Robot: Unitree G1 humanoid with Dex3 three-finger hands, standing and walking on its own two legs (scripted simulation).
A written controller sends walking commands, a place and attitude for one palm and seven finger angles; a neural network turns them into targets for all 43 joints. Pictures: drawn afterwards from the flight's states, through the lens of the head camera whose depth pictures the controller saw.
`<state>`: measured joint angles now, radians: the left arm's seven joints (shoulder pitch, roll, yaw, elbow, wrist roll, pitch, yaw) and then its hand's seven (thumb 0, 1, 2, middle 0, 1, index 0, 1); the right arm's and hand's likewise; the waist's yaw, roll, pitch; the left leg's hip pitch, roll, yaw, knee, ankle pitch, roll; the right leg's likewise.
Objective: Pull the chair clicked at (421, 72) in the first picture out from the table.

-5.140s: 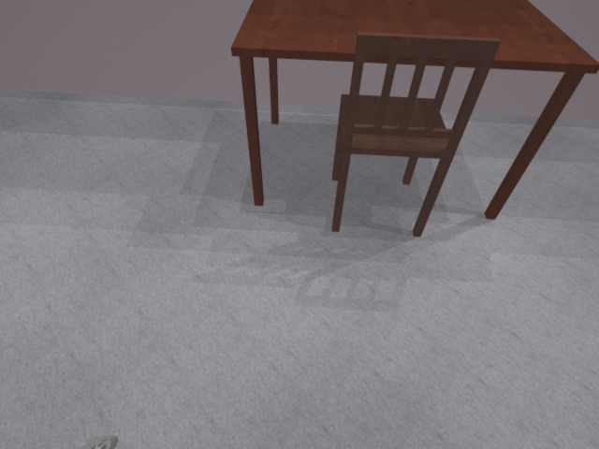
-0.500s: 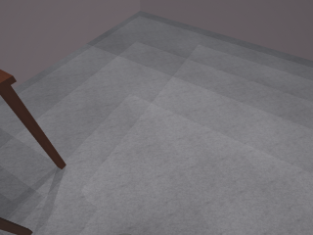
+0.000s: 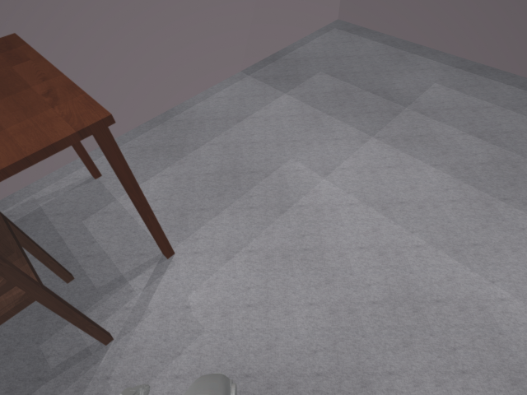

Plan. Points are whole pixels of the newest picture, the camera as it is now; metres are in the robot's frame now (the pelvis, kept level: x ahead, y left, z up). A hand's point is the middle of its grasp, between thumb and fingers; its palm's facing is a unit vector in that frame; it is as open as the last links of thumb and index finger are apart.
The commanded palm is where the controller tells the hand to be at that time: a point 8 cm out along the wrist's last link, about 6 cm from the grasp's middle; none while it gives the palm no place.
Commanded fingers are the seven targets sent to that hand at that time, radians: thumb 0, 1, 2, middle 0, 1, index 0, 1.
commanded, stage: turn to face it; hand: left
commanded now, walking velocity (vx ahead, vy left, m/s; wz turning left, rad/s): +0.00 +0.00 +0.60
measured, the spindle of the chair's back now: out of the picture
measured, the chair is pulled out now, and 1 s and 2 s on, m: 0.00 0.00 0.00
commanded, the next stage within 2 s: take the last steps up to it in 1.26 s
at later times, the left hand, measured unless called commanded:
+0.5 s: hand out of the picture +0.01 +0.26 -0.16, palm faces +0.35 -0.89 -0.29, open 7.4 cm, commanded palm none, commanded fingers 0.00 0.90 0.90 -0.20 -0.30 -0.20 -0.30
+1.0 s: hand out of the picture -0.09 +0.21 -0.18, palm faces +0.60 -0.76 -0.24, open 7.4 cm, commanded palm none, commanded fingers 0.00 0.90 0.90 -0.20 -0.30 -0.20 -0.30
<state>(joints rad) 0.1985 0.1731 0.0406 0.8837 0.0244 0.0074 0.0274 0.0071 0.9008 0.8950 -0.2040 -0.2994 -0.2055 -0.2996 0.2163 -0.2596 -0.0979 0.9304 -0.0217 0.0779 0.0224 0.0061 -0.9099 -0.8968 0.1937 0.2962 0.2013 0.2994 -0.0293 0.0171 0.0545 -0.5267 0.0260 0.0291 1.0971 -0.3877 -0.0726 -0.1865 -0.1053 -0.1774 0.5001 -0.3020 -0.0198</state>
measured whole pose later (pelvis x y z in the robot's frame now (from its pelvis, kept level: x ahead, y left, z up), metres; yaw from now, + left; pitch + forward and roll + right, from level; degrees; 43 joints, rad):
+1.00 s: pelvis -0.01 +0.01 -0.01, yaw +36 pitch +0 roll +0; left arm 0.25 0.22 0.05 0.90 0.03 0.02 0.02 0.01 0.90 0.89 -0.21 -0.30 -0.21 -0.30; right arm 0.16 -0.25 -0.06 0.92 -0.01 0.06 0.03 0.01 -0.91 -0.90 0.19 0.30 0.20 0.30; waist 0.02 -0.02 0.08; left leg -0.28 0.03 0.09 0.63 -0.34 -0.04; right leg -0.24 -0.18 -0.27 0.61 -0.33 0.04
